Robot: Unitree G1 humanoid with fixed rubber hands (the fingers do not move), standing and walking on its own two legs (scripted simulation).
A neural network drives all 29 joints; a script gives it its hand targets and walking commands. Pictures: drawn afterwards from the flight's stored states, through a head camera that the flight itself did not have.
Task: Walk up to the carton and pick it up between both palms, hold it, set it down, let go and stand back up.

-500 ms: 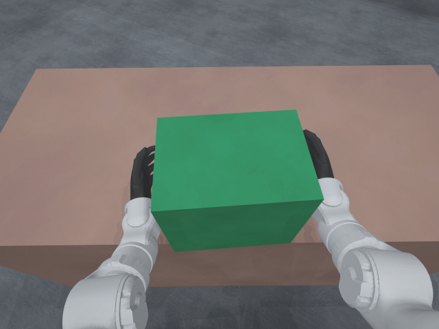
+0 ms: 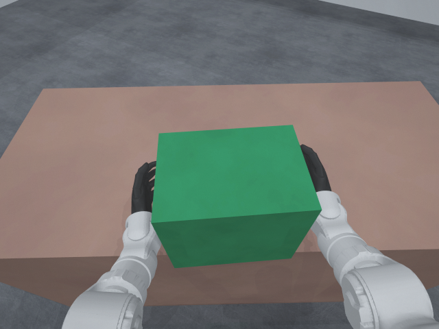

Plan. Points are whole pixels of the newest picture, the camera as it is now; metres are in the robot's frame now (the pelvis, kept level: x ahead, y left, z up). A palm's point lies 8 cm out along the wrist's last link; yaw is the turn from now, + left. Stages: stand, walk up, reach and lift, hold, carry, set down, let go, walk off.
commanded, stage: reach and lift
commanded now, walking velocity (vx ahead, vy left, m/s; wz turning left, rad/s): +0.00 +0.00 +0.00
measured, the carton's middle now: (230, 200) +0.38 +0.01 -0.01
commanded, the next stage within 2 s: none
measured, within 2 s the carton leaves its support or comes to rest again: leaves its support in 0.16 s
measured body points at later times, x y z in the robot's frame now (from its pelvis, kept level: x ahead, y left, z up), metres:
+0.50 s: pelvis +0.00 -0.01 +0.01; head +0.00 -0.01 +0.46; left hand +0.38 +0.18 +0.09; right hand +0.41 -0.16 +0.11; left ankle -0.01 +0.12 -0.72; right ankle +0.01 -0.13 -0.72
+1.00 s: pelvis -0.02 +0.01 +0.02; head -0.04 +0.03 +0.47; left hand +0.36 +0.19 +0.13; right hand +0.37 -0.16 +0.13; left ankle -0.01 +0.12 -0.72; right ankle +0.01 -0.13 -0.72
